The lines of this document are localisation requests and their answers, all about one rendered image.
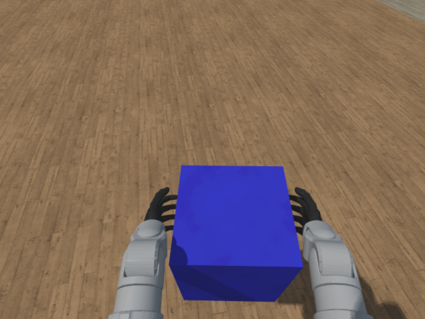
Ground robot left hand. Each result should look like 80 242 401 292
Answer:
144 187 177 232

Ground carton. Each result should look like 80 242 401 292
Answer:
169 165 303 302

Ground robot right hand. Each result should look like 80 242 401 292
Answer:
289 187 322 235

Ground right robot forearm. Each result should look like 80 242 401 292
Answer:
302 220 374 319

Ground left robot forearm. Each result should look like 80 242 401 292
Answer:
108 219 167 319

